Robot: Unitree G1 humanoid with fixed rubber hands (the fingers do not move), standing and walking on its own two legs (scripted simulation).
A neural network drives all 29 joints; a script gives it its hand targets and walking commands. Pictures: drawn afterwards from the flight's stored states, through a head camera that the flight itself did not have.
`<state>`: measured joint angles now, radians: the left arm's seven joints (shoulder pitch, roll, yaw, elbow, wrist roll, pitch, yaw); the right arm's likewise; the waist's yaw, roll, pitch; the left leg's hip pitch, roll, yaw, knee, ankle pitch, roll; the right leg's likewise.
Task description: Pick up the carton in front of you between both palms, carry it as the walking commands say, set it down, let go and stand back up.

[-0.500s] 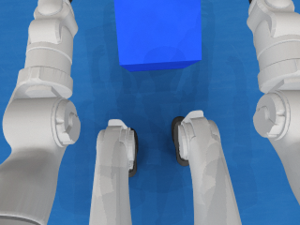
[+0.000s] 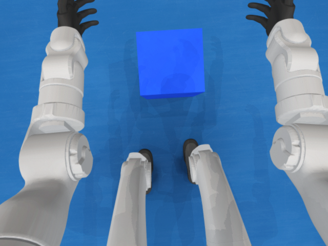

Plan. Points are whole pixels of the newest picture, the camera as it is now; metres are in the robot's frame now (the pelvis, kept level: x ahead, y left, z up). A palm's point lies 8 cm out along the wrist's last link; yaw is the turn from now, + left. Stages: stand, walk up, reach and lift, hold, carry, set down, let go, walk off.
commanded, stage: set down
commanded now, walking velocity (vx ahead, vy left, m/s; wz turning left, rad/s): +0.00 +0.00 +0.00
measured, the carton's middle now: (169, 69) +0.52 -0.04 -0.47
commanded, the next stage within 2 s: let go in 0.06 s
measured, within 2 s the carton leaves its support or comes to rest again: neither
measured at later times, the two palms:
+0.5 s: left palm (31, 78) +0.44 +0.18 +0.01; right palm out of the picture +0.41 -0.26 +0.01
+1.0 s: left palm out of the picture +0.27 +0.24 +0.11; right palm out of the picture +0.25 -0.23 +0.11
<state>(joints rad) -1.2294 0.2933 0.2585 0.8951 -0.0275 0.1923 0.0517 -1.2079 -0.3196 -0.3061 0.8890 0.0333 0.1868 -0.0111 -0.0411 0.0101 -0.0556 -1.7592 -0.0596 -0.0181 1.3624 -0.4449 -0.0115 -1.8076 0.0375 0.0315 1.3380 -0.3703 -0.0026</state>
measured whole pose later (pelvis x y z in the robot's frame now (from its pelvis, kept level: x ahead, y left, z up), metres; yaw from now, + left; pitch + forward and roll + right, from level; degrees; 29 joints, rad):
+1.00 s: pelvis +0.09 +0.01 +0.18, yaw -2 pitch +4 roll +0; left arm 0.18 0.20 0.07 0.47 0.02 0.02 -0.05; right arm 0.20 -0.20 -0.06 0.46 0.00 0.02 0.07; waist -0.01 0.00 0.04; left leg -0.27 -0.04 -0.05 0.47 -0.28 0.02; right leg -0.31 0.03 0.04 0.45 -0.21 0.00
